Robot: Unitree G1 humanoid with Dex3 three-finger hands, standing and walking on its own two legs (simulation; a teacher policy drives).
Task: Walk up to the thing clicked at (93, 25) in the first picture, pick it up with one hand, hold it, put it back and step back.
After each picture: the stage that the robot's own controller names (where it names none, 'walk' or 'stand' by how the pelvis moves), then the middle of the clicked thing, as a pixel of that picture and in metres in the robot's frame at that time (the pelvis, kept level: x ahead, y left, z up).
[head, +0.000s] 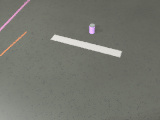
stand; (92, 28) +1.72 -0.11 -0.72
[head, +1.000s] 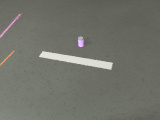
walk; (80, 41) +1.58 +0.18 -0.70
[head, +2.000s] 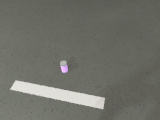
walk; (64, 66) +1.01 +0.29 -0.71
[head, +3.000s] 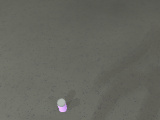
walk; (62, 105) +0.61 +0.23 -0.71
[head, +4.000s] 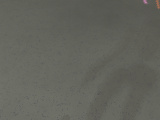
stand; out of the picture +0.39 +0.20 -0.70
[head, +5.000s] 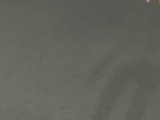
stand; out of the picture +0.36 +0.20 -0.72
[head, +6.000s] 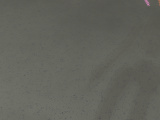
stand; out of the picture +0.35 +0.21 -0.73
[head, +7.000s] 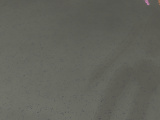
stand; out of the picture +0.34 +0.21 -0.73
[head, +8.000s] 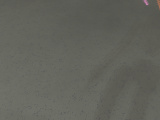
stand; out of the picture +0.34 +0.21 -0.73
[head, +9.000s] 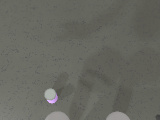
go down; (51, 96) +0.39 +0.19 -0.52
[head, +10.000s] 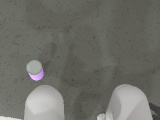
go down; (35, 70) +0.44 +0.21 -0.32
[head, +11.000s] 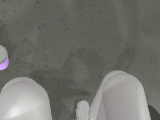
close in; out of the picture +0.42 +0.24 -0.25
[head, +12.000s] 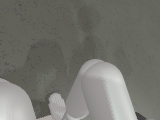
close; out of the picture +0.42 +0.27 -0.23
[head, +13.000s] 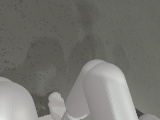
lift; out of the picture +0.41 +0.27 -0.23
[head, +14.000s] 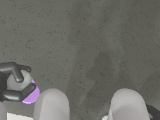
lift; (25, 87) +0.31 +0.22 -0.09
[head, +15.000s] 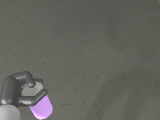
hold; (38, 100) +0.31 +0.17 +0.01
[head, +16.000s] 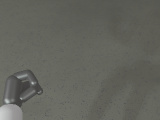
hold; out of the picture +0.23 +0.18 -0.60
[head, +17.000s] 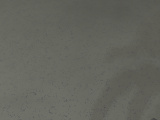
stand; out of the picture +0.04 +0.23 -0.69
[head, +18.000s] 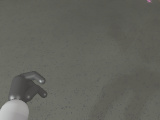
crouch; out of the picture +0.01 +0.21 -0.69
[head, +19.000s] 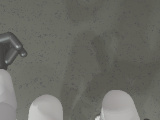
crouch; out of the picture +0.08 +0.21 -0.42
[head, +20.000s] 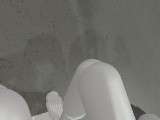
lower; out of the picture +0.06 +0.20 -0.26
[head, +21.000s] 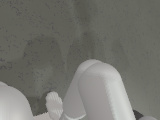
lower; out of the picture +0.06 +0.20 -0.25
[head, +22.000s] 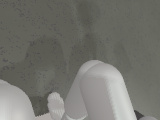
lower; out of the picture +0.07 +0.21 -0.25
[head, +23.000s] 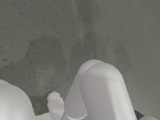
lower; out of the picture +0.07 +0.21 -0.25
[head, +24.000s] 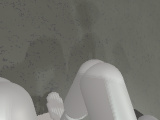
loosen; out of the picture +0.07 +0.21 -0.25
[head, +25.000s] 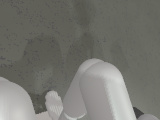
withdraw; out of the picture +0.07 +0.20 -0.25
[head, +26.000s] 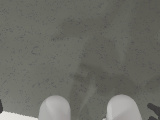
walk; out of the picture +0.08 +0.22 -0.45
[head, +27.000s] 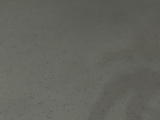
stand; out of the picture +0.02 +0.21 -0.69
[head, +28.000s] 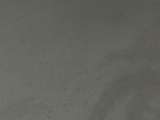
stand; out of the picture +0.03 +0.22 -0.69
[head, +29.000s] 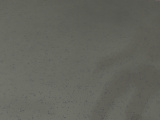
stand; out of the picture +0.03 +0.22 -0.71
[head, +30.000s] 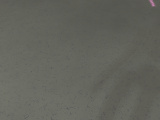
stand; out of the picture +0.04 +0.22 -0.75
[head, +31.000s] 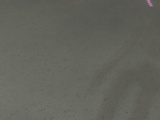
stand; out of the picture +0.01 +0.22 -0.75
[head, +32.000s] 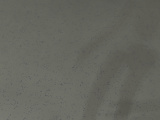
walk; out of the picture +0.03 +0.19 -0.73
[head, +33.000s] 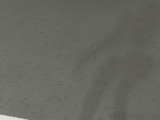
walk; out of the picture +0.12 +0.20 -0.74
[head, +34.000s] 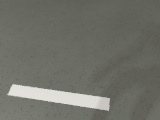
walk; out of the picture +0.29 +0.31 -0.72
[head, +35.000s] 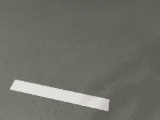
stand; out of the picture +0.24 +0.27 -0.73
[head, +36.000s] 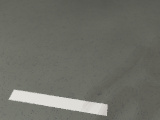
stand; out of the picture +0.13 +0.28 -0.75
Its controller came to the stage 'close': yes
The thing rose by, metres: 0.68
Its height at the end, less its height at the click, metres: -0.02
